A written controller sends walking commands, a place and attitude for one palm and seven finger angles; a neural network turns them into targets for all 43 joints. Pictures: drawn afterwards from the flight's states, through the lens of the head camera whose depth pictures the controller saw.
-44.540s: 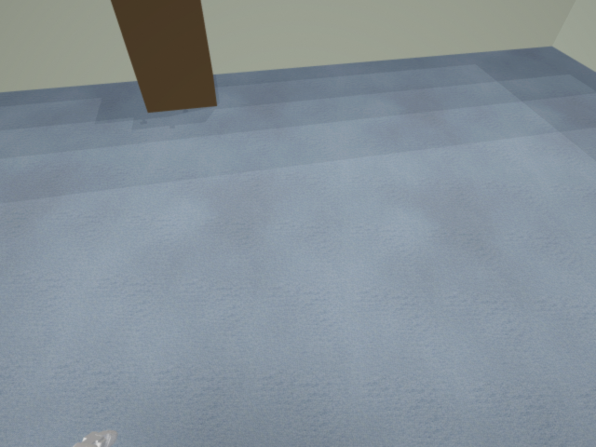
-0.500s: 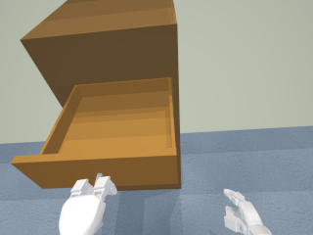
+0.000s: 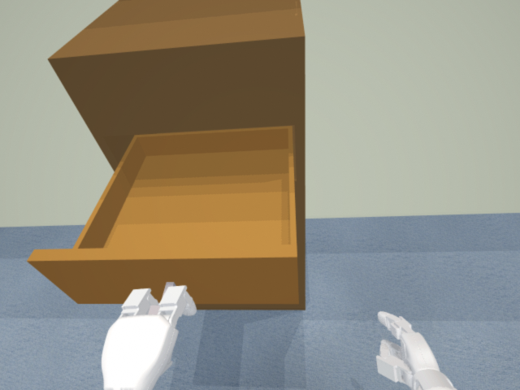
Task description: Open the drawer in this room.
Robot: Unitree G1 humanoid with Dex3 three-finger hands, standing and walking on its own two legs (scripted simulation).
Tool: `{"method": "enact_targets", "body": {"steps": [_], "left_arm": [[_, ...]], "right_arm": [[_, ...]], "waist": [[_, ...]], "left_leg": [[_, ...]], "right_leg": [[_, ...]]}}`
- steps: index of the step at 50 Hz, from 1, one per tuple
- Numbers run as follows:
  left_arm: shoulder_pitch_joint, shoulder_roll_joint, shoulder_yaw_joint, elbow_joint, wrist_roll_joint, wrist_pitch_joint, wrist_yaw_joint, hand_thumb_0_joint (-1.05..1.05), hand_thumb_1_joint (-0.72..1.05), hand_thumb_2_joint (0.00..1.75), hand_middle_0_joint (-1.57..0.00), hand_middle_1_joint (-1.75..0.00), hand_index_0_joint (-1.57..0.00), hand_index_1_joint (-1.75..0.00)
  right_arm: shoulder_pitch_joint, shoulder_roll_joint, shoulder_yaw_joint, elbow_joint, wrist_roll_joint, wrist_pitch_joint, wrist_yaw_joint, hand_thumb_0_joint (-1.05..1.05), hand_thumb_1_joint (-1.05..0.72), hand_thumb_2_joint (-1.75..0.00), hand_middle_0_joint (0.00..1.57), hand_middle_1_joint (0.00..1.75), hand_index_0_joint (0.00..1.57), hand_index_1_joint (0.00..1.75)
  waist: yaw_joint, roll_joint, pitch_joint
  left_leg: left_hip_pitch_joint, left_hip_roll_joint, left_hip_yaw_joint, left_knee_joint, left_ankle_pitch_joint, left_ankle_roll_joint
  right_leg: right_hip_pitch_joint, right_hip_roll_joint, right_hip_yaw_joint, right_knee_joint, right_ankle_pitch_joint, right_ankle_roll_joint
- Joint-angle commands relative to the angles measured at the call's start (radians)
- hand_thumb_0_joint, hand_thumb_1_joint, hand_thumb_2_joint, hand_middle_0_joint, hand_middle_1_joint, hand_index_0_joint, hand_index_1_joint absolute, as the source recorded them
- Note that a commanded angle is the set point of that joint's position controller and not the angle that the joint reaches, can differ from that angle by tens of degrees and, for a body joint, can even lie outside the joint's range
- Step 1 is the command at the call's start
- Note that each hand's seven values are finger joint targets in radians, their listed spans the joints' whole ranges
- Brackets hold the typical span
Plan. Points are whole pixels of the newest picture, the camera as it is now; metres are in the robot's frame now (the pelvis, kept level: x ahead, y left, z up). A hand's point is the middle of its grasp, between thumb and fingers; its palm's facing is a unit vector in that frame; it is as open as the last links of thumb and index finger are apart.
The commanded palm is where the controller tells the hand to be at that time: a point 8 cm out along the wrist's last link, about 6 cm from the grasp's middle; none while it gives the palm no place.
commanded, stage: open the thumb to release the handle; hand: left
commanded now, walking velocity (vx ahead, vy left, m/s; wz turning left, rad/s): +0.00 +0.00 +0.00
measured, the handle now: (164, 308) +0.22 +0.17 +0.05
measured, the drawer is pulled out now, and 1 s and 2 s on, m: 0.30 0.29 0.29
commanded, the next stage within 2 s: lift the hand off the handle in 0.38 s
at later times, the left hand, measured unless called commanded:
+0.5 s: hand (156, 351) +0.17 +0.18 +0.03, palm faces +0.04 -0.16 -0.99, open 13.3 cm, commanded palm +0.14 +0.17 +0.08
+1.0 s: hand (154, 334) +0.19 +0.18 +0.04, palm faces +0.05 -0.17 -0.98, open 13.6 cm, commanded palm +0.15 +0.18 +0.12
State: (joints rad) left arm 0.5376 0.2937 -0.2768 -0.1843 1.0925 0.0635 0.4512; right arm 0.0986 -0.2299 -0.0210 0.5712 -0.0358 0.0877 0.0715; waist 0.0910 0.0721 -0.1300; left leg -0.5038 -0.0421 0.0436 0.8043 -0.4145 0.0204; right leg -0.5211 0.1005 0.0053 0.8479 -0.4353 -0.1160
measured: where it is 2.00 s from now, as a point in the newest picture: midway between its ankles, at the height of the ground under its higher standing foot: outside the picture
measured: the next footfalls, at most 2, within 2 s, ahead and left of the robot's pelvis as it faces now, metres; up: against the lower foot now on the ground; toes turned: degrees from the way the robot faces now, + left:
none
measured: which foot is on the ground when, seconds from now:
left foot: down 0.00-1.00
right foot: down 0.00-1.00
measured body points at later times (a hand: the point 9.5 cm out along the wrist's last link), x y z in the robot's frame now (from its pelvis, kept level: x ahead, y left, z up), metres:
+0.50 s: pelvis -0.01 +0.00 +0.01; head -0.01 -0.04 +0.45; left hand +0.16 +0.18 +0.08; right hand +0.21 -0.20 -0.09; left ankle +0.00 +0.11 -0.70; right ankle -0.01 -0.04 -0.70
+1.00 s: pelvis -0.02 +0.01 +0.01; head -0.03 -0.04 +0.46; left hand +0.18 +0.18 +0.10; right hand +0.22 -0.17 -0.07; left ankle +0.00 +0.11 -0.70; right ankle -0.01 -0.04 -0.70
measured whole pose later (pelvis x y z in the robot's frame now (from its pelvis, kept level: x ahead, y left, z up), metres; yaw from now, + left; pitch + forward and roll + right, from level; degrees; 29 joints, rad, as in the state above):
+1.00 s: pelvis -0.02 +0.01 +0.01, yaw +0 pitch +2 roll +2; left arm 0.35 0.29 -0.32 -0.12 1.04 0.16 0.34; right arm 0.07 -0.20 0.01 0.60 -0.01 0.11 0.03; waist 0.10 0.08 -0.09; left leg -0.39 -0.05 0.03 0.70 -0.34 0.03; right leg -0.40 0.09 0.01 0.73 -0.36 -0.10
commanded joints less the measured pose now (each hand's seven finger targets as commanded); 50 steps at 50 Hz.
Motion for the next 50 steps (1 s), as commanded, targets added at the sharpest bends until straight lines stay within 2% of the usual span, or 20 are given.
{"method": "enact_targets", "body": {"steps": [1,3,6,10,14,18,19,23,24,25,28,30,33,36,38,41,43,44,47,50], "left_arm": [[-0.095,0.065,0.094,-0.193,-0.02,0.042,0.029,0.0,0.41,0.69,-0.36,-1.3,-0.36,-1.3],[-0.136,0.097,0.121,-0.162,-0.024,0.048,0.013,0.0,0.27,0.63,-0.35,-1.28,-0.35,-1.28],[-0.146,0.077,0.09,-0.138,-0.017,0.051,-0.02,0.0,0.06,0.54,-0.34,-1.26,-0.34,-1.26],[-0.143,0.068,0.078,-0.163,-0.01,0.035,-0.042,0.0,-0.22,0.42,-0.32,-1.23,-0.32,-1.23],[-0.125,0.094,0.113,-0.187,-0.006,0.01,-0.031,0.0,-0.5,0.3,-0.3,-1.2,-0.3,-1.2],[-0.113,0.116,0.155,-0.168,-0.008,-0.001,-0.003,0.0,-0.5,0.3,-0.3,-1.2,-0.3,-1.2],[-0.13,0.084,0.123,-0.178,-0.003,0.004,0.0,0.0,-0.5,0.3,-0.3,-1.2,-0.3,-1.2],[-0.129,0.096,0.138,-0.176,-0.009,0.015,0.013,0.0,-0.5,0.3,-0.3,-1.2,-0.3,-1.2],[-0.115,-0.008,0.025,-0.15,-0.009,0.026,0.004,0.0,-0.5,0.3,-0.3,-1.2,-0.3,-1.2],[-0.125,0.017,0.051,-0.142,-0.014,0.024,-0.002,0.0,-0.5,0.3,-0.3,-1.2,-0.3,-1.2],[-0.184,0.084,0.103,-0.161,0.003,0.025,0.015,0.0,-0.5,0.3,-0.3,-1.2,-0.3,-1.2],[-0.176,0.039,0.055,-0.135,0.015,0.037,0.016,0.0,-0.5,0.3,-0.3,-1.2,-0.3,-1.2],[-0.276,0.049,0.055,-0.118,0.012,0.058,0.013,0.0,-0.5,0.3,-0.3,-1.2,-0.3,-1.2],[-0.288,0.022,0.017,-0.101,0.013,0.07,0.005,0.0,-0.5,0.3,-0.3,-1.2,-0.3,-1.2],[-0.321,0.051,0.047,-0.09,0.002,0.074,0.001,0.0,-0.5,0.3,-0.3,-1.2,-0.3,-1.2],[-0.37,0.047,0.025,-0.145,0.003,0.076,-0.012,0.0,-0.5,0.3,-0.3,-1.2,-0.3,-1.2],[-0.396,0.088,0.063,-0.176,-0.011,0.079,-0.018,0.0,-0.5,0.3,-0.3,-1.2,-0.3,-1.2],[-0.376,0.09,0.068,-0.186,-0.011,0.078,-0.024,0.0,-0.5,0.3,-0.3,-1.2,-0.3,-1.2],[-0.333,0.057,0.04,-0.167,-0.035,0.09,-0.062,0.0,-0.5,0.3,-0.3,-1.2,-0.3,-1.2],[-0.32,0.087,0.062,-0.262,-0.048,0.087,-0.089,0.0,-0.5,0.3,-0.3,-1.2,-0.3,-1.2]], "right_arm": [[-0.179,-0.061,-0.017,-0.173,0.013,-0.052,-0.019,0.0,-0.9,-0.9,0.2,0.3,0.2,0.3],[-0.194,-0.062,-0.005,-0.17,0.019,-0.049,-0.031,0.0,-0.9,-0.9,0.2,0.3,0.2,0.3],[-0.198,-0.06,-0.002,-0.158,0.021,-0.05,-0.04,0.0,-0.9,-0.9,0.2,0.3,0.2,0.3],[-0.185,-0.059,-0.005,-0.166,0.016,-0.053,-0.038,0.0,-0.9,-0.9,0.2,0.3,0.2,0.3],[-0.177,-0.059,-0.003,-0.177,0.008,-0.059,-0.035,0.0,-0.9,-0.9,0.2,0.3,0.2,0.3],[-0.183,-0.063,-0.005,-0.172,0.009,-0.059,-0.034,0.0,-0.9,-0.9,0.2,0.3,0.2,0.3],[-0.177,-0.063,-0.009,-0.171,0.002,-0.059,-0.033,0.0,-0.9,-0.9,0.2,0.3,0.2,0.3],[-0.182,-0.066,-0.012,-0.174,0.009,-0.055,-0.03,0.0,-0.9,-0.9,0.2,0.3,0.2,0.3],[-0.172,-0.061,-0.015,-0.173,0.005,-0.058,-0.024,0.0,-0.9,-0.9,0.2,0.3,0.2,0.3],[-0.168,-0.064,-0.023,-0.168,0.012,-0.057,-0.025,0.0,-0.9,-0.9,0.2,0.3,0.2,0.3],[-0.178,-0.068,-0.013,-0.169,0.009,-0.051,-0.03,0.0,-0.9,-0.9,0.2,0.3,0.2,0.3],[-0.175,-0.062,-0.016,-0.166,0.009,-0.052,-0.028,0.0,-0.9,-0.9,0.2,0.3,0.2,0.3],[-0.188,-0.065,-0.012,-0.161,0.017,-0.044,-0.035,0.0,-0.9,-0.9,0.2,0.3,0.2,0.3],[-0.186,-0.06,-0.012,-0.152,0.018,-0.044,-0.042,0.0,-0.9,-0.9,0.2,0.3,0.2,0.3],[-0.194,-0.061,-0.005,-0.15,0.025,-0.041,-0.047,0.0,-0.9,-0.9,0.2,0.3,0.2,0.3],[-0.204,-0.057,-0.009,-0.146,0.021,-0.036,-0.052,0.0,-0.9,-0.9,0.2,0.3,0.2,0.3],[-0.214,-0.055,0.001,-0.15,0.025,-0.035,-0.057,0.0,-0.9,-0.9,0.2,0.3,0.2,0.3],[-0.216,-0.05,0.0,-0.152,0.023,-0.036,-0.059,0.0,-0.9,-0.9,0.2,0.3,0.2,0.3],[-0.228,-0.048,0.004,-0.145,0.03,-0.031,-0.054,0.0,-0.9,-0.9,0.2,0.3,0.2,0.3],[-0.231,-0.051,0.007,-0.158,0.03,-0.026,-0.046,0.0,-0.9,-0.9,0.2,0.3,0.2,0.3]], "waist": [[-0.008,-0.141,-0.107],[-0.01,-0.183,-0.076],[-0.006,-0.149,-0.038],[0.006,-0.104,-0.057],[0.013,-0.126,-0.072],[0.003,-0.108,-0.049],[0.002,-0.114,-0.057],[0.006,-0.095,-0.088],[-0.008,-0.118,-0.086],[-0.014,-0.133,-0.061],[-0.004,-0.131,-0.104],[-0.007,-0.118,-0.091],[-0.024,-0.127,-0.081],[-0.016,-0.12,-0.084],[-0.019,-0.147,-0.086],[-0.013,-0.114,-0.094],[-0.008,-0.108,-0.102],[0.005,-0.119,-0.104],[0.006,-0.114,-0.042],[0.017,-0.08,-0.068]], "left_leg": [[0.093,-0.023,-0.062,-0.061,0.22,0.019],[0.071,-0.026,-0.058,-0.077,0.184,0.023],[0.079,-0.029,-0.052,-0.097,0.162,0.021],[0.115,-0.023,-0.051,-0.103,0.181,0.021],[0.099,-0.024,-0.053,-0.094,0.174,0.02],[0.081,-0.026,-0.059,-0.087,0.17,0.016],[0.083,-0.025,-0.057,-0.083,0.166,0.016],[0.1,-0.021,-0.065,-0.09,0.188,0.018],[0.095,-0.022,-0.065,-0.079,0.194,0.021],[0.095,-0.014,-0.068,-0.08,0.195,0.019],[0.093,-0.02,-0.068,-0.082,0.195,0.022],[0.099,-0.017,-0.065,-0.081,0.202,0.019],[0.111,-0.013,-0.071,-0.088,0.178,0.024],[0.129,-0.013,-0.067,-0.098,0.18,0.025],[0.13,-0.012,-0.072,-0.104,0.181,0.028],[0.165,-0.013,-0.066,-0.118,0.183,0.028],[0.18,-0.013,-0.069,-0.131,0.182,0.032],[0.181,-0.015,-0.064,-0.136,0.181,0.031],[0.188,-0.012,-0.064,-0.166,0.192,0.027],[0.219,-0.008,-0.062,-0.182,0.229,0.029]], "right_leg": [[0.108,-0.087,0.203,-0.224,0.384,0.08],[0.123,-0.096,0.227,-0.261,0.335,0.086],[0.118,-0.101,0.242,-0.3,0.237,0.085],[0.111,-0.091,0.231,-0.301,0.205,0.071],[0.118,-0.093,0.245,-0.298,0.207,0.068],[0.102,-0.088,0.252,-0.293,0.229,0.059],[0.092,-0.092,0.248,-0.292,0.211,0.063],[0.091,-0.078,0.215,-0.263,0.229,0.053],[0.078,-0.083,0.193,-0.251,0.242,0.062],[0.059,-0.079,0.199,-0.26,0.243,0.062],[0.084,-0.08,0.202,-0.244,0.262,0.06],[0.068,-0.077,0.19,-0.24,0.258,0.059],[0.049,-0.074,0.183,-0.259,0.187,0.06],[0.056,-0.074,0.169,-0.263,0.176,0.064],[0.071,-0.075,0.174,-0.27,0.195,0.064],[0.08,-0.078,0.178,-0.292,0.156,0.065],[0.107,-0.082,0.185,-0.31,0.146,0.062],[0.118,-0.082,0.193,-0.318,0.13,0.064],[0.13,-0.082,0.188,-0.346,0.129,0.066],[0.167,-0.083,0.191,-0.348,0.173,0.061]]}}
